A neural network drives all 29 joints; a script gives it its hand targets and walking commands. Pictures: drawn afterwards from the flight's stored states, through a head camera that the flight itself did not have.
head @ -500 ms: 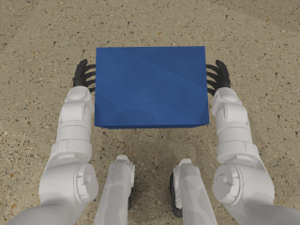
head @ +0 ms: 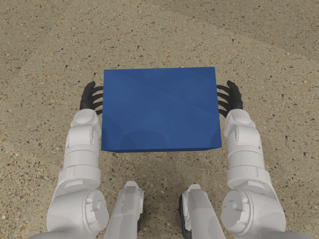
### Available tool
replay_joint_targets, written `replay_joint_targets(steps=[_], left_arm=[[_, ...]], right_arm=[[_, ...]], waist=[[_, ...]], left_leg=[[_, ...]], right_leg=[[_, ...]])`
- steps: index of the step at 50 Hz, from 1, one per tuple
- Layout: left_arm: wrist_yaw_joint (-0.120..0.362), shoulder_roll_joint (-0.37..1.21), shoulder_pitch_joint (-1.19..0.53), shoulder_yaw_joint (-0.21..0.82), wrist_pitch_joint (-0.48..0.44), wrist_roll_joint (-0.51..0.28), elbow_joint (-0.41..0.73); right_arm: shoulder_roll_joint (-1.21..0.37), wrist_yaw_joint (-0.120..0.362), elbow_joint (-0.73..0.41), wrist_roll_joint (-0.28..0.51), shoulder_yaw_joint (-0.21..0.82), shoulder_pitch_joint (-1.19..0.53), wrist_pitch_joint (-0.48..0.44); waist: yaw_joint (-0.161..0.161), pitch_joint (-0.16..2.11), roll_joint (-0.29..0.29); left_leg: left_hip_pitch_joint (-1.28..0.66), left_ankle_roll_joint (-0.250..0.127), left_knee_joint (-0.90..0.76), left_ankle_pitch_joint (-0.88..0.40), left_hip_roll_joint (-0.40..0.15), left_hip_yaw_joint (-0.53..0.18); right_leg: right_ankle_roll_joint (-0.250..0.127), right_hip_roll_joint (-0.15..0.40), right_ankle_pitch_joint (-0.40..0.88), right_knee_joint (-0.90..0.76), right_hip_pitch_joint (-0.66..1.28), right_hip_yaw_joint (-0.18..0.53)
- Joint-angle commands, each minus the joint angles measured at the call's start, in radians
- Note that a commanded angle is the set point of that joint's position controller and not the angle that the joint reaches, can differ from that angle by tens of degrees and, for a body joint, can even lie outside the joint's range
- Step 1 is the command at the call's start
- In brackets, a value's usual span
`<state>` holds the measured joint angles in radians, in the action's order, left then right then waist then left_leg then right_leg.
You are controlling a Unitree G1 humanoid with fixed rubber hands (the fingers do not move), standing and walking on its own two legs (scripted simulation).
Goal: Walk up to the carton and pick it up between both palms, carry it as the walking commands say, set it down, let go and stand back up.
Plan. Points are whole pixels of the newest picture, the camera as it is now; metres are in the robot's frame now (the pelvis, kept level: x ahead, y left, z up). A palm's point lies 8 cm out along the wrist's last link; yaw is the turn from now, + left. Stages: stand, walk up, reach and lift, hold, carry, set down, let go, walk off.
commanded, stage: reach and lift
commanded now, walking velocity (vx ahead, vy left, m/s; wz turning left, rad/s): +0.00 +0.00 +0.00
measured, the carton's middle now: (160, 115) +0.43 +0.02 -0.13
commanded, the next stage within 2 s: none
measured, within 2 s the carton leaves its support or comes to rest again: neither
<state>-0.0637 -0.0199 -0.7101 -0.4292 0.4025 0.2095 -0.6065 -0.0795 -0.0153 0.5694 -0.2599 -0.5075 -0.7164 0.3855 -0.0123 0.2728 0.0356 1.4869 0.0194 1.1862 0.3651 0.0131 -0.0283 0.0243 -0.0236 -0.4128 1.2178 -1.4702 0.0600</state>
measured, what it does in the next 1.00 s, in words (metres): rises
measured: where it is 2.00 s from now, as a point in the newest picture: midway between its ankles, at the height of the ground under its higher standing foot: (161, 221)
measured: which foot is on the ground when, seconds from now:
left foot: down 0.00-1.00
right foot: down 0.00-1.00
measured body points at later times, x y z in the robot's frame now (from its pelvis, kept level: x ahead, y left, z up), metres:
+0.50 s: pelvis +0.01 +0.00 +0.06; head +0.16 +0.01 +0.49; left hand +0.40 +0.20 +0.01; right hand +0.41 -0.17 +0.02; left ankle +0.08 +0.13 -0.61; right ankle +0.06 -0.13 -0.61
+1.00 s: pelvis +0.04 +0.00 +0.11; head +0.12 +0.01 +0.55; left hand +0.39 +0.19 +0.08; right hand +0.39 -0.18 +0.09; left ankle +0.08 +0.13 -0.61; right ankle +0.06 -0.13 -0.61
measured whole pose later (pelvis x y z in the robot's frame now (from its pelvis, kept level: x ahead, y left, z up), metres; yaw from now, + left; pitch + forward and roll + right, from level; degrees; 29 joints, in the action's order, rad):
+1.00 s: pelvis +0.04 +0.00 +0.11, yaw -1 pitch +21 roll +1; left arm -0.04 0.07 -0.44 -0.39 0.44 0.25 -0.50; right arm -0.15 0.02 0.43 -0.32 -0.47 -0.43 0.44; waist -0.03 0.19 0.03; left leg 0.75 0.01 0.57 0.18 0.00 -0.02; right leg 0.02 -0.01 -0.22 0.61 -0.75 0.08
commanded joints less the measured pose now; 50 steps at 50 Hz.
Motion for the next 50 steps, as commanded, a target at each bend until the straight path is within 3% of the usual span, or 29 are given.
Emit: replay_joint_targets(steps=[1, 2, 3, 5, 6, 9, 12, 13, 14, 17, 20, 23, 24, 29, 31, 33, 35, 36, 37, 38, 39, 40, 43, 45, 46, 47, 48, 49, 50], left_arm=[[0.445, 0.924, -0.638, 0.479, -0.023, -0.171, 0.032], [0.446, 0.936, -0.573, 0.474, -0.015, -0.143, 0.003], [0.449, 0.928, -0.534, 0.411, -0.012, -0.124, -0.057], [0.452, 0.962, -0.555, 0.504, -0.025, -0.158, 0.063], [0.454, 0.919, -0.512, 0.403, -0.015, -0.098, -0.042], [0.454, 0.997, -0.502, 0.525, -0.025, -0.150, 0.066], [0.469, 0.947, -0.515, 0.490, -0.014, -0.136, 0.041], [0.466, 0.985, -0.502, 0.520, -0.016, -0.150, 0.083], [0.471, 0.943, -0.522, 0.471, -0.014, -0.126, 0.018], [0.473, 0.960, -0.444, 0.443, -0.013, -0.087, -0.006], [0.474, 0.974, -0.486, 0.491, -0.006, -0.131, 0.045], [0.471, 0.946, -0.466, 0.462, -0.003, -0.094, 0.039], [0.473, 0.990, -0.407, 0.518, 0.002, -0.120, 0.060], [0.470, 0.980, -0.407, 0.544, -0.001, -0.131, 0.072], [0.472, 0.947, -0.363, 0.452, 0.002, -0.087, 0.024], [0.471, 0.955, -0.346, 0.507, -0.011, -0.116, 0.073], [0.466, 1.010, -0.327, 0.581, -0.021, -0.146, 0.135], [0.467, 0.947, -0.325, 0.476, -0.009, -0.099, 0.019], [0.457, 1.025, -0.338, 0.594, -0.016, -0.140, 0.127], [0.458, 0.993, -0.315, 0.509, -0.011, -0.126, 0.062], [0.458, 0.984, -0.322, 0.533, -0.010, -0.110, 0.081], [0.456, 1.005, -0.336, 0.591, -0.012, -0.150, 0.146], [0.452, 0.966, -0.333, 0.535, -0.005, -0.105, 0.104], [0.457, 0.968, -0.286, 0.543, 0.009, -0.122, 0.082], [0.456, 0.983, -0.272, 0.545, 0.003, -0.103, 0.087], [0.456, 1.039, -0.296, 0.612, 0.008, -0.170, 0.149], [0.461, 0.967, -0.276, 0.521, 0.015, -0.107, 0.071], [0.455, 1.020, -0.225, 0.593, 0.010, -0.145, 0.131], [0.459, 0.977, -0.222, 0.516, 0.025, -0.120, 0.071]], right_arm=[[-0.888, 0.381, 0.061, 0.174, 0.549, -0.590, -0.005], [-0.880, 0.381, 0.054, 0.175, 0.554, -0.555, 0.000], [-0.879, 0.383, 0.098, 0.155, 0.532, -0.564, 0.005], [-0.918, 0.390, 0.011, 0.180, 0.597, -0.556, -0.002], [-0.857, 0.396, 0.088, 0.126, 0.489, -0.508, -0.002], [-0.956, 0.402, -0.027, 0.190, 0.626, -0.515, -0.006], [-0.908, 0.404, 0.038, 0.136, 0.570, -0.484, 0.009], [-0.972, 0.404, -0.015, 0.187, 0.629, -0.509, 0.007], [-0.909, 0.400, 0.052, 0.137, 0.554, -0.499, 0.012], [-0.922, 0.411, 0.060, 0.124, 0.559, -0.432, 0.008], [-0.898, 0.416, 0.015, 0.133, 0.550, -0.449, 0.009], [-0.921, 0.428, 0.052, 0.122, 0.544, -0.421, 0.024], [-0.910, 0.430, -0.040, 0.142, 0.592, -0.416, 0.016], [-0.922, 0.426, -0.061, 0.144, 0.633, -0.384, 0.022], [-0.914, 0.433, 0.026, 0.098, 0.546, -0.344, 0.036], [-0.910, 0.429, -0.035, 0.104, 0.593, -0.314, 0.017], [-0.958, 0.427, -0.120, 0.159, 0.674, -0.339, 0.004], [-0.876, 0.425, -0.016, 0.103, 0.570, -0.344, 0.014], [-0.961, 0.427, -0.174, 0.174, 0.712, -0.375, -0.005], [-0.902, 0.429, -0.035, 0.129, 0.620, -0.323, 0.019], [-0.912, 0.435, -0.047, 0.123, 0.627, -0.273, 0.011], [-0.946, 0.436, -0.073, 0.136, 0.657, -0.248, 0.014], [-0.918, 0.446, -0.045, 0.121, 0.615, -0.278, 0.017], [-0.877, 0.438, -0.018, 0.100, 0.596, -0.232, 0.035], [-0.924, 0.440, -0.056, 0.131, 0.642, -0.250, 0.024], [-0.939, 0.438, -0.112, 0.166, 0.693, -0.280, 0.025], [-0.903, 0.434, -0.045, 0.112, 0.621, -0.285, 0.039], [-0.946, 0.433, -0.127, 0.171, 0.719, -0.275, 0.033], [-0.909, 0.429, -0.028, 0.128, 0.626, -0.209, 0.054]], waist=[[-0.014, 0.741, 0.001], [-0.039, 0.750, -0.046], [-0.040, 0.661, 0.020], [-0.012, 0.806, 0.004], [-0.022, 0.681, -0.043], [-0.058, 0.829, -0.017], [0.014, 0.689, 0.041], [-0.047, 0.783, 0.002], [-0.019, 0.659, 0.000], [-0.053, 0.635, -0.025], [0.006, 0.655, -0.039], [-0.040, 0.589, -0.040], [-0.025, 0.673, -0.038], [-0.007, 0.634, -0.040], [-0.023, 0.506, -0.022], [-0.003, 0.522, 0.011], [-0.030, 0.632, -0.016], [0.001, 0.441, -0.006], [-0.031, 0.642, -0.043], [-0.024, 0.473, 0.004], [-0.023, 0.505, -0.064], [-0.004, 0.564, -0.025], [-0.034, 0.486, -0.059], [0.000, 0.426, -0.035], [-0.050, 0.476, -0.053], [-0.003, 0.525, 0.000], [-0.021, 0.412, 0.013], [-0.063, 0.556, -0.043], [-0.014, 0.384, 0.023]], left_leg=[[-0.514, -0.028, -0.127, -0.190, 0.101, 0.060], [-0.533, -0.023, -0.145, -0.216, 0.111, 0.069], [-0.503, -0.029, -0.159, -0.177, 0.106, 0.055], [-0.596, -0.027, -0.172, -0.294, 0.108, 0.055], [-0.548, -0.021, -0.171, -0.255, 0.103, 0.061], [-0.661, -0.027, -0.199, -0.357, 0.119, 0.061], [-0.661, -0.030, -0.244, -0.267, 0.099, 0.038], [-0.690, -0.026, -0.252, -0.317, 0.106, 0.053], [-0.621, -0.036, -0.259, -0.273, 0.099, 0.043], [-0.670, -0.030, -0.303, -0.275, 0.104, 0.052], [-0.763, -0.022, -0.329, -0.273, 0.089, 0.045], [-0.740, -0.029, -0.382, -0.236, 0.092, 0.049], [-0.829, -0.021, -0.392, -0.356, 0.096, 0.037], [-0.870, -0.034, -0.441, -0.326, 0.101, 0.027], [-0.832, -0.035, -0.461, -0.323, 0.088, 0.034], [-0.866, -0.036, -0.492, -0.382, 0.098, 0.020], [-0.984, -0.037, -0.503, -0.433, 0.099, 0.028], [-0.900, -0.037, -0.508, -0.341, 0.084, 0.022], [-1.049, -0.031, -0.525, -0.424, 0.099, 0.025], [-0.961, -0.036, -0.537, -0.400, 0.087, 0.011], [-0.981, -0.024, -0.546, -0.378, 0.093, 0.033], [-1.056, -0.026, -0.562, -0.411, 0.085, 0.013], [-1.018, -0.020, -0.585, -0.356, 0.081, 0.025], [-1.055, -0.023, -0.609, -0.351, 0.074, 0.016], [-1.068, -0.022, -0.617, -0.364, 0.084, 0.028], [-1.144, -0.030, -0.622, -0.392, 0.079, 0.003], [-1.080, -0.035, -0.629, -0.336, 0.072, 0.017], [-1.168, -0.027, -0.646, -0.440, 0.086, 0.019], [-1.124, -0.035, -0.638, -0.405, 0.070, 0.007]], right_leg=[[-0.029, -0.105, 0.202, -0.145, 0.377, -0.065], [-0.023, -0.102, 0.234, -0.166, 0.410, -0.052], [-0.021, -0.104, 0.195, -0.172, 0.392, -0.067], [-0.029, -0.110, 0.298, -0.182, 0.475, -0.060], [-0.032, -0.103, 0.259, -0.184, 0.375, -0.057], [-0.029, -0.100, 0.372, -0.239, 0.550, -0.039], [-0.030, -0.101, 0.267, -0.269, 0.468, -0.061], [-0.033, -0.097, 0.328, -0.278, 0.579, -0.045], [-0.032, -0.091, 0.284, -0.283, 0.499, -0.041], [-0.039, -0.089, 0.288, -0.331, 0.554, -0.025], [-0.033, -0.097, 0.269, -0.345, 0.543, -0.055], [-0.038, -0.090, 0.257, -0.386, 0.587, -0.040], [-0.035, -0.099, 0.338, -0.401, 0.655, -0.047], [-0.034, -0.078, 0.347, -0.465, 0.746, -0.021], [-0.036, -0.079, 0.320, -0.484, 0.677, -0.025], [-0.028, -0.087, 0.401, -0.516, 0.773, -0.033], [-0.030, -0.085, 0.426, -0.538, 0.866, -0.028], [-0.031, -0.084, 0.322, -0.540, 0.721, -0.036], [-0.027, -0.084, 0.406, -0.566, 0.861, -0.025], [-0.028, -0.087, 0.362, -0.562, 0.766, -0.032], [-0.033, -0.084, 0.367, -0.572, 0.811, -0.021], [-0.038, -0.094, 0.388, -0.581, 0.856, -0.030], [-0.042, -0.080, 0.341, -0.616, 0.828, -0.011], [-0.036, -0.081, 0.323, -0.636, 0.828, -0.021], [-0.037, -0.074, 0.344, -0.659, 0.877, -0.006], [-0.037, -0.087, 0.378, -0.650, 0.963, -0.020], [-0.026, -0.081, 0.321, -0.663, 0.887, -0.023], [-0.030, -0.074, 0.410, -0.676, 1.014, -0.010], [-0.027, -0.080, 0.383, -0.675, 0.897, -0.017]])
